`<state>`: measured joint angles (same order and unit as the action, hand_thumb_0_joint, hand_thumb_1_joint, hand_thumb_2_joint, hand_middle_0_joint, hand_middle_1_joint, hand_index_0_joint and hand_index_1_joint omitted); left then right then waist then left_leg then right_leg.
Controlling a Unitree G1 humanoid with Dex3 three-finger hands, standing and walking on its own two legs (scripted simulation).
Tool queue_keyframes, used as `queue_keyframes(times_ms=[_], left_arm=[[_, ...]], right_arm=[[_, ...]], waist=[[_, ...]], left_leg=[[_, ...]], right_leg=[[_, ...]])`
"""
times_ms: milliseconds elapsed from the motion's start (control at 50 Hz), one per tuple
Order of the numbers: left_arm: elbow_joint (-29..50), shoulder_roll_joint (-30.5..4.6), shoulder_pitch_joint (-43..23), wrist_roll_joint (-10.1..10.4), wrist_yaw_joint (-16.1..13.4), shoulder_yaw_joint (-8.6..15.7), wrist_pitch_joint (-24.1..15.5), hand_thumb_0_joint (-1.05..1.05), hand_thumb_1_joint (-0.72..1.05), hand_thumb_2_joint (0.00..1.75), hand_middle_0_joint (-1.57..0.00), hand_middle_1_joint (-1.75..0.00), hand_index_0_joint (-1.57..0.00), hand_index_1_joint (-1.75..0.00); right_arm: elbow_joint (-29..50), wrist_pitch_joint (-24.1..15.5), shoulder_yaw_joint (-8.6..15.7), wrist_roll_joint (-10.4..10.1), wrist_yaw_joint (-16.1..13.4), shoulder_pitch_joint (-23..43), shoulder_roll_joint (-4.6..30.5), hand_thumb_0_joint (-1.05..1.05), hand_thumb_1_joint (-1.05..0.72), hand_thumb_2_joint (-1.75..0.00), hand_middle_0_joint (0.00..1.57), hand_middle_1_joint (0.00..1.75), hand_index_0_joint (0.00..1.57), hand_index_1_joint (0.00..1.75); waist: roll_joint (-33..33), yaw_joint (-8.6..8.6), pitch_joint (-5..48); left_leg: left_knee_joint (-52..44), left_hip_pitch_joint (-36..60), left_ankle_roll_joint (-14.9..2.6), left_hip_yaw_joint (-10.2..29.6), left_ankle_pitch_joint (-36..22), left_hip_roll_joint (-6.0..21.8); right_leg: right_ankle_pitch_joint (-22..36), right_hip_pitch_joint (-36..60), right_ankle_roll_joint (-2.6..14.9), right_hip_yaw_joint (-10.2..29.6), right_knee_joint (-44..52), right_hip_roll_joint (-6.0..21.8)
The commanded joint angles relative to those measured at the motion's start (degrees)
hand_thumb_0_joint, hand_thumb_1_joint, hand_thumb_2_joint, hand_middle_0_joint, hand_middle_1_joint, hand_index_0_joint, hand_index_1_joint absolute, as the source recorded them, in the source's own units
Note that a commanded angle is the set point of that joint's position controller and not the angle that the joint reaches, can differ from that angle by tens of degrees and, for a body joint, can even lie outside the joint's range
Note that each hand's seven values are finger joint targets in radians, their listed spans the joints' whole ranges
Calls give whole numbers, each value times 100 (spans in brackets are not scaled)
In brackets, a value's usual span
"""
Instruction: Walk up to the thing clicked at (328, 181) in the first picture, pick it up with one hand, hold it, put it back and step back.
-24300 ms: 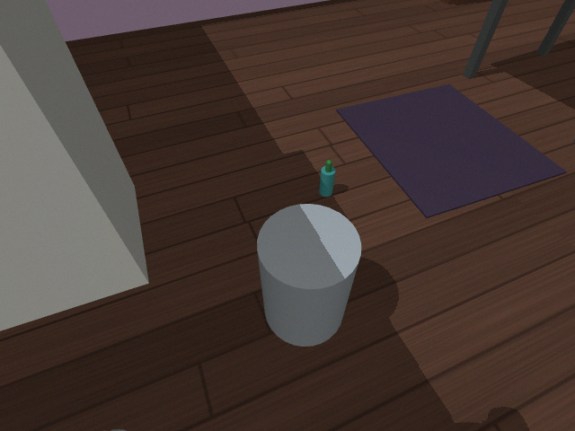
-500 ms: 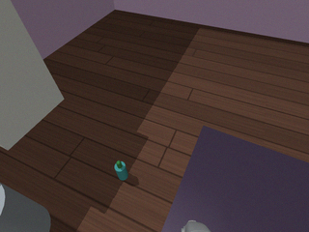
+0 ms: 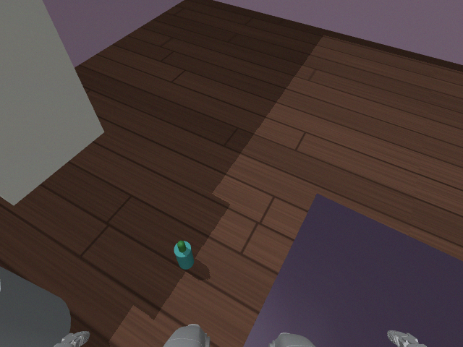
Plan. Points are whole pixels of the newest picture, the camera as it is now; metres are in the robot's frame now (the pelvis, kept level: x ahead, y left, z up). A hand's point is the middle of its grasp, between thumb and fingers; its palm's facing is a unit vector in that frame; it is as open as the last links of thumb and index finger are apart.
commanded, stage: walk up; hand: left
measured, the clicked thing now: (183, 252) +0.50 +0.21 -0.65
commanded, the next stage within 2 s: stand in 1.48 s
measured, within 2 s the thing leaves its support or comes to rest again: neither
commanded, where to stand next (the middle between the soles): +0.13 +0.00 m, yaw +0 degrees
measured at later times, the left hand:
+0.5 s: hand out of the picture +0.08 +0.27 -0.13, palm faces +0.03 -0.94 -0.33, open 7.4 cm
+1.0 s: hand out of the picture +0.09 +0.28 -0.13, palm faces +0.02 -0.95 -0.31, open 7.4 cm
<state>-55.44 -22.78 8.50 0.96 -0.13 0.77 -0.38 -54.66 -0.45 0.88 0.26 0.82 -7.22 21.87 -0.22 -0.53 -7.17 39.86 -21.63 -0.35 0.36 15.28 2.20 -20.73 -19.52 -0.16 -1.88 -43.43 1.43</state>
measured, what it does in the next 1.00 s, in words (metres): stands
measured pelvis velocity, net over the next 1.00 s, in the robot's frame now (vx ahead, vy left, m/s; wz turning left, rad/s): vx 0.03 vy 0.02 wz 0.03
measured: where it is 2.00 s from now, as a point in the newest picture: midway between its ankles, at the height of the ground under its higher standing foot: outside the picture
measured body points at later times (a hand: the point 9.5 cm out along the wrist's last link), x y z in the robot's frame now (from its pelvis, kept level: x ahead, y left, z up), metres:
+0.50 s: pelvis +0.01 +0.01 +0.03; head +0.03 +0.02 +0.48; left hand +0.08 +0.32 -0.11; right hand +0.13 -0.29 -0.09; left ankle +0.07 +0.12 -0.72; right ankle +0.03 -0.14 -0.71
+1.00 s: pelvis +0.03 +0.02 +0.03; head +0.05 +0.04 +0.48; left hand +0.09 +0.33 -0.11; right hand +0.13 -0.27 -0.09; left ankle +0.07 +0.12 -0.72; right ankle +0.03 -0.14 -0.71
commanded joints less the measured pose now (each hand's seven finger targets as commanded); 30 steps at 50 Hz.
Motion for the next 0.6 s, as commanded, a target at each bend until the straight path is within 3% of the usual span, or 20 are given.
queue_keyframes(times_ms=[0, 40, 120, 160, 200, 260, 340, 420, 580], left_arm=[[-43, -1256, 306, -123, -72, 313, -111, 0, 90, 90, -20, -30, -20, -30], [8, -1268, -184, -119, -45, 273, -121, 0, 90, 90, -20, -30, -20, -30], [-239, -1163, -195, -94, -47, 208, -197, 0, 90, 90, -20, -30, -20, -30], [-323, -1187, -270, -91, -45, 212, -236, 0, 90, 90, -20, -30, -20, -30], [-356, -1157, -414, -77, -43, 200, -232, 0, 90, 90, -20, -30, -20, -30], [-482, -1052, -434, -50, -34, 172, -192, 0, 90, 90, -20, -30, -20, -30], [-587, -1028, -481, -71, -9, 156, -167, 0, 90, 90, -20, -30, -20, -30], [-685, -1007, -496, -74, -2, 150, -164, 0, 90, 90, -20, -30, -20, -30], [-693, -990, -567, -96, 10, 153, -134, 0, 90, 90, -20, -30, -20, -30]], right_arm=[[311, -49, 284, -75, -82, 389, 1276, 0, -90, -90, 20, 30, 20, 30], [115, -38, 265, -53, -74, 395, 1271, 0, -90, -90, 20, 30, 20, 30], [-95, -90, 198, -54, -34, 626, 1222, 0, -90, -90, 20, 30, 20, 30], [-213, -103, 170, -79, -27, 605, 1182, 0, -90, -90, 20, 30, 20, 30], [-357, -108, 166, -74, -34, 583, 1169, 0, -90, -90, 20, 30, 20, 30], [-468, -112, 152, -72, -35, 749, 1179, 0, -90, -90, 20, 30, 20, 30], [-593, -105, 128, -57, -35, 814, 1173, 0, -90, -90, 20, 30, 20, 30], [-663, -112, 124, -62, -31, 867, 1151, 0, -90, -90, 20, 30, 20, 30], [-733, -113, 144, -11, -33, 790, 1145, 0, -90, -90, 20, 30, 20, 30]], waist=[[-479, -89, 954], [-279, 41, 660], [-246, -14, 819], [-66, 19, 929], [-38, 54, 1026], [-178, -17, 966], [-113, -16, 906], [-112, -37, 902], [-230, -3, 918]], left_leg=[[-1292, 0, -462, 910, 341, 690], [-1344, 319, -266, 852, 811, 482], [-1408, 729, -335, 855, 73, 572], [-1308, 927, -285, 712, -544, 500], [-1427, 1127, -255, 679, -752, 508], [-1754, 1056, -260, 801, -724, 606], [-2061, 979, -206, 829, -236, 583], [-2189, 984, -164, 832, -392, 567], [-2556, 863, -103, 909, 20, 558]], right_leg=[[357, 701, 241, 425, 1224, 303], [132, 145, 332, 782, 1533, 541], [565, 281, 294, 656, 1800, 482], [970, 427, 281, 710, 1973, 577], [1080, 500, 267, 676, 2031, 614], [1021, 672, 191, 492, 2078, 505], [878, 835, 180, 476, 2297, 524], [1055, 1008, 146, 425, 2433, 544], [1105, 1263, 107, 324, 2505, 541]])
